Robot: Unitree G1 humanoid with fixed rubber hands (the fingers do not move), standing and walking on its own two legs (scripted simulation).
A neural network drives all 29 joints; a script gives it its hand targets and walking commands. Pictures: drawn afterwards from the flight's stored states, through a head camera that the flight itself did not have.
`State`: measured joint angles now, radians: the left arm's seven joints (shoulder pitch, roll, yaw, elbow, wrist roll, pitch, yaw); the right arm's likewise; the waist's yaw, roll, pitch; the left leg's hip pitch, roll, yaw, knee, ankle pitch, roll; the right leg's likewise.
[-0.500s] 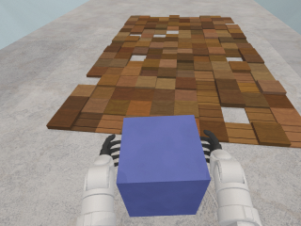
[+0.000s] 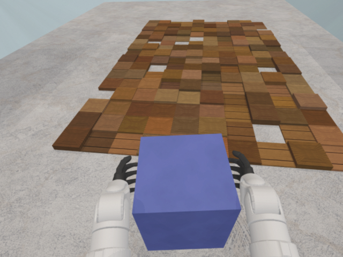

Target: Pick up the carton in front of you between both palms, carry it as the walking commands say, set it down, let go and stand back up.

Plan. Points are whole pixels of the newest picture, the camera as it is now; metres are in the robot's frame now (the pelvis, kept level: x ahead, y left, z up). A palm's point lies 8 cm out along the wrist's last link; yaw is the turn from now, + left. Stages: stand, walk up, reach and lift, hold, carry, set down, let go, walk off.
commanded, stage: carry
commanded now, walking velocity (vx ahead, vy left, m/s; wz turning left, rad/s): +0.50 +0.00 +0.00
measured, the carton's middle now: (183, 194) +0.30 +0.00 -0.02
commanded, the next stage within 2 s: none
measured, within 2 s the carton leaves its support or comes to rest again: neither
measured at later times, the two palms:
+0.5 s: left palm (123, 146) +0.40 +0.16 +0.06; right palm (229, 137) +0.42 -0.14 +0.07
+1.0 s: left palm (146, 81) +0.69 +0.11 +0.11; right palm (225, 74) +0.72 -0.19 +0.11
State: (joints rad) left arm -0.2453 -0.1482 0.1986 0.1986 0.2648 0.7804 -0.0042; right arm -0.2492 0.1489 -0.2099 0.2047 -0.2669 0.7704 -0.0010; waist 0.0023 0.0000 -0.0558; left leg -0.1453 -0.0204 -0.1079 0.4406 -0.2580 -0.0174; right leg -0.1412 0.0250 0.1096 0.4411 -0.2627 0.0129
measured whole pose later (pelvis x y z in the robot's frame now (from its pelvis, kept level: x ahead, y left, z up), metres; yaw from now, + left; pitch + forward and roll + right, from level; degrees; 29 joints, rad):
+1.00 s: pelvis +0.46 -0.06 -0.01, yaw +3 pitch +3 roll +0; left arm -0.03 -0.13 0.07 -0.56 -0.04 1.17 0.19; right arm -0.05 0.13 -0.08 -0.55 0.04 1.18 -0.19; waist 0.04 0.01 -0.10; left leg -0.48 0.09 0.05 1.12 -0.31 0.04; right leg -0.32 -0.01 -0.25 0.45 -0.20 -0.09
